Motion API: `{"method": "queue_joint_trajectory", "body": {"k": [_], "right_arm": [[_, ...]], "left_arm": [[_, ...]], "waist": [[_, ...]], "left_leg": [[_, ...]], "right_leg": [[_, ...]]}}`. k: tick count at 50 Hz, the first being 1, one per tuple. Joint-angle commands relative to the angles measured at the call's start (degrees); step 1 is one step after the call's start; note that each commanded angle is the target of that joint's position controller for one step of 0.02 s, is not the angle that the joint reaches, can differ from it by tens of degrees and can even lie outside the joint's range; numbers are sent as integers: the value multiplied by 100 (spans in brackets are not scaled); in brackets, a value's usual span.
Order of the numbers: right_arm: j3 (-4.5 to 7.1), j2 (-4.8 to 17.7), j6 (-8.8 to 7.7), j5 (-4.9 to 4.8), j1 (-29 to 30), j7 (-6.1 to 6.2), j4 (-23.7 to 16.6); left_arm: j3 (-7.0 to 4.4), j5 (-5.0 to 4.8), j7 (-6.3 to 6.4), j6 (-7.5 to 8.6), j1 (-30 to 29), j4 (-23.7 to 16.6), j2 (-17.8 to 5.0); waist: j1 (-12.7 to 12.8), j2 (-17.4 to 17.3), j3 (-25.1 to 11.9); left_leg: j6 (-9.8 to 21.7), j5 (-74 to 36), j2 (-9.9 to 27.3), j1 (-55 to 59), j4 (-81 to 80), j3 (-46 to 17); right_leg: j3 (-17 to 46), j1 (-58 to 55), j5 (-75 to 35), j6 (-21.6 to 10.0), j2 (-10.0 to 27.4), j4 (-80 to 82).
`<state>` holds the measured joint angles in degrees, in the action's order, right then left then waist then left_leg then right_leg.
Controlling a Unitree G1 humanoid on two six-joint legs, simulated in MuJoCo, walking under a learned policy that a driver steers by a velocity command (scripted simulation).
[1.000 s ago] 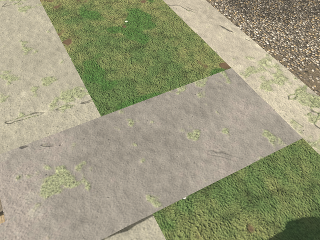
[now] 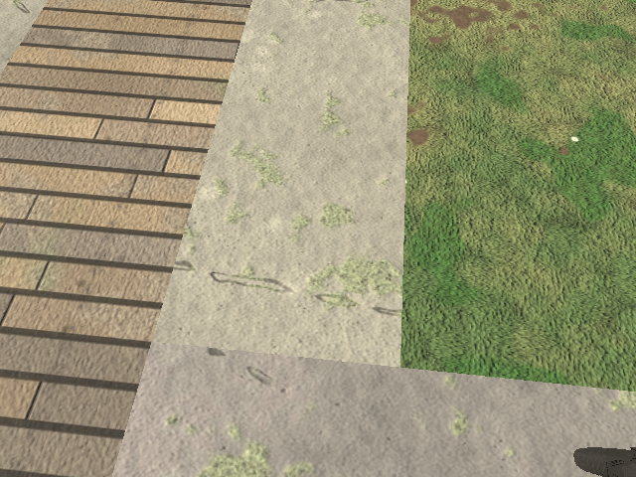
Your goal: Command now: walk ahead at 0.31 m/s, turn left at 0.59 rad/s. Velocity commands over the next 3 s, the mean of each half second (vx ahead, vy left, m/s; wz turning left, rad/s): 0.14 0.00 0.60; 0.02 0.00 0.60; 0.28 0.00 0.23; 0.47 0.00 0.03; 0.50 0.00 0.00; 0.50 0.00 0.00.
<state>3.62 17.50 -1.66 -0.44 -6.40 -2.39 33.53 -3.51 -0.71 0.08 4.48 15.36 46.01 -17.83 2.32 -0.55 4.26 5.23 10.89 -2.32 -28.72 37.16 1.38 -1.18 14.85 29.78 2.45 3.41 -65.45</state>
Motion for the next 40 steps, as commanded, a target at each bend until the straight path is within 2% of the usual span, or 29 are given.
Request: {"method": "queue_joint_trajectory", "body": {"k": [1,2,3,5,7,9,12,16,18,19,20,21,22,23,24,25,26,28,30,34,37,39,40], "right_arm": [[298,888,-103,-52,-874,58,-214],[261,793,-79,-31,-618,89,-267],[251,800,-60,41,-467,109,-304],[279,873,-67,83,-401,162,-239],[303,939,-27,42,-481,246,-141],[302,937,67,-24,-517,332,-81],[306,947,201,-52,-582,422,-34],[299,928,302,-40,-632,436,-13],[278,875,322,-65,-492,446,-64],[256,824,330,-87,-337,457,-114],[197,624,319,-51,-406,456,-171],[99,270,303,59,-908,451,-180],[164,573,292,-3,-1131,454,-252],[306,1045,302,13,-1293,450,-70],[379,1164,368,-43,-1079,452,18],[384,1064,466,-79,-1021,471,82],[369,973,528,-77,-925,473,32],[279,637,564,-115,-809,436,-45],[232,503,547,-109,-580,423,-169],[176,441,519,-54,-367,330,-309],[216,540,545,-58,-415,245,-329],[250,533,556,-53,-619,188,-278],[282,537,552,-44,-850,176,-177]], "left_arm": [[-97,53,60,218,-328,-687,-746],[-135,126,102,142,-278,-671,-807],[-146,135,113,47,-221,-659,-807],[-98,161,142,-71,-86,-604,-606],[-49,179,170,-122,-245,-646,-469],[-11,178,159,-156,-527,-708,-393],[13,122,99,-188,-1014,-822,-378],[-33,89,39,-164,-1314,-943,-489],[-91,84,19,-109,-1165,-939,-559],[-118,89,16,-68,-971,-895,-562],[-174,157,44,-43,-798,-889,-758],[-236,252,102,-85,-795,-971,-1123],[-259,349,79,-161,-483,-817,-1091],[-197,233,62,-172,-582,-915,-804],[-139,201,76,-201,-724,-964,-559],[-103,165,86,-244,-922,-1017,-456],[-98,131,109,-284,-1063,-1025,-464],[-115,188,157,-359,-1102,-994,-525],[-149,207,201,-407,-980,-947,-582],[-253,152,189,-459,-1002,-900,-820],[-297,74,143,-472,-1003,-841,-924],[-316,-21,135,-479,-1077,-799,-971],[-309,-70,139,-488,-1066,-754,-916]], "waist": [[-457,25,-1307],[-254,-60,-1114],[-107,-160,-1052],[15,-202,-1101],[-8,-243,-1149],[-83,-360,-1220],[-252,-509,-1209],[-347,-696,-1083],[-224,-847,-1008],[-55,-863,-976],[-67,-604,-1139],[-402,692,-1391],[-417,1793,-1451],[-369,1198,-1345],[-322,810,-1180],[-363,624,-1029],[-367,667,-894],[-336,879,-773],[-190,1042,-872],[-84,1091,-1092],[-94,1161,-1052],[-263,1097,-1012],[-379,1007,-1016]], "left_leg": [[1250,-3076,1627,3219,-1464,-2407],[1153,-3315,1465,2533,-1579,-2088],[1116,-3530,1358,2040,-1698,-1959],[1150,-4129,1233,1593,-1743,-1679],[1093,-4237,1104,1502,-1681,-1536],[940,-3842,966,1506,-1578,-1512],[742,-2992,905,1544,-1472,-1760],[658,-2303,947,1789,-1164,-2396],[522,-1982,864,1900,-944,-2731],[362,-1744,691,1822,-729,-2746],[126,-971,428,1478,-268,-2591],[-231,1557,-267,618,957,-1769],[-534,3163,-626,-417,2026,-1183],[-752,2815,-256,-589,2948,-1231],[-876,2369,-126,-677,3314,-1127],[-984,2082,-32,-663,3443,-1025],[-1050,1799,68,-662,3478,-931],[-1107,1439,101,-395,3087,-541],[-1129,1376,198,-370,2578,-387],[-997,1218,442,259,1459,-193],[-819,1082,422,678,726,5],[-591,619,349,1110,-143,158],[-420,215,219,1549,-733,257]], "right_leg": [[542,2737,-415,-42,144,-873],[551,2339,-608,-13,256,-562],[545,1985,-723,17,247,-425],[450,1722,-930,149,119,-33],[438,1755,-1256,257,-30,529],[476,1703,-1717,308,-144,1114],[558,1547,-2220,308,-322,1935],[714,1315,-1871,207,-537,2759],[733,949,-1900,77,-567,3439],[668,494,-2505,-45,-513,4129],[1003,-286,-3393,-282,79,4378],[2090,-1269,-5408,-883,1354,4220],[3513,-1574,-5762,-1875,2206,4428],[3294,-1446,-5281,-1946,2124,4426],[2538,-1261,-4862,-1687,1730,4330],[1992,-1027,-4434,-1480,1385,4365],[1723,-808,-4122,-1430,1267,4454],[1085,-494,-3848,-1388,934,4683],[897,-740,-3899,-1505,1028,4731],[608,-782,-3816,-1578,1299,4740],[483,-719,-3503,-1502,1427,4674],[347,-615,-3236,-1299,1436,4420],[179,-412,-2966,-1083,1336,4140]]}}
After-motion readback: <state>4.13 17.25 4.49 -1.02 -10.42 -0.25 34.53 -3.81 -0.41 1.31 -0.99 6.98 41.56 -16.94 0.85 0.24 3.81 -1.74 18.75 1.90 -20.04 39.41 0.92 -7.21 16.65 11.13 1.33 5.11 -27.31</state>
